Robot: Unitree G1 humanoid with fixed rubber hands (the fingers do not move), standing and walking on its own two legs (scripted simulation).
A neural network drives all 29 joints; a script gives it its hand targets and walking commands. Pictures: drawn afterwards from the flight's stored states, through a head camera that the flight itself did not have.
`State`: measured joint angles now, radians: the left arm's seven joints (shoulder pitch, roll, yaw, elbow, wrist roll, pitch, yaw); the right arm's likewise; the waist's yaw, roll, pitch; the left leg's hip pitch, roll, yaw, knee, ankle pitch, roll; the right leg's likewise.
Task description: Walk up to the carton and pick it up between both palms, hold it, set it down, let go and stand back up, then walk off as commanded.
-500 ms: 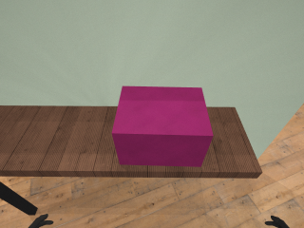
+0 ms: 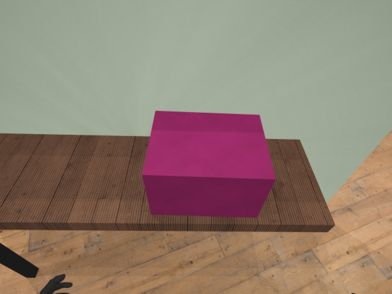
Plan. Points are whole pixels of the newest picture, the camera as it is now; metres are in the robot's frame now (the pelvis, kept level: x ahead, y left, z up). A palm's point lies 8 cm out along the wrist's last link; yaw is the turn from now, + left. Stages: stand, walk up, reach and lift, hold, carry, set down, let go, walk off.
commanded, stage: walk up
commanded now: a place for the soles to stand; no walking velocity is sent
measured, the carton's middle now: (205, 164) +0.46 -0.02 -0.04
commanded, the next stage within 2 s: reach and lift in 1.06 s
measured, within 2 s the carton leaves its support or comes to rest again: neither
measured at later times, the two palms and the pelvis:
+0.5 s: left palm out of the picture +0.13 +0.31 -0.09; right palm out of the picture +0.10 -0.35 -0.08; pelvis +0.00 -0.01 +0.00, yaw +0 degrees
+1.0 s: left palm out of the picture +0.12 +0.31 -0.09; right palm out of the picture +0.07 -0.36 -0.08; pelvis -0.01 -0.01 +0.00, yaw +0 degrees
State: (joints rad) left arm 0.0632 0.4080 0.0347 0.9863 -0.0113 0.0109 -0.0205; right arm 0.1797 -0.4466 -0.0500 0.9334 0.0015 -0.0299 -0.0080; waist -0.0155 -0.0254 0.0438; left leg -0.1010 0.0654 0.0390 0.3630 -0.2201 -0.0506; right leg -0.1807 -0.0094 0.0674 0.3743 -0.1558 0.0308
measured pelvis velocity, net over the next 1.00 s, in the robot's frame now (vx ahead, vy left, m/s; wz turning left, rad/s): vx -0.01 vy -0.01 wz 0.00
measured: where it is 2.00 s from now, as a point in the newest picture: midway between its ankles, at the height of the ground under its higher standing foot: outside the picture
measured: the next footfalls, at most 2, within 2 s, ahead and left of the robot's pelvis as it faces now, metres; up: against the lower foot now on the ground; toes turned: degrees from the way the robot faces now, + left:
none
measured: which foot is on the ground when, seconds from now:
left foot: down 0.00-1.00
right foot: down 0.00-1.00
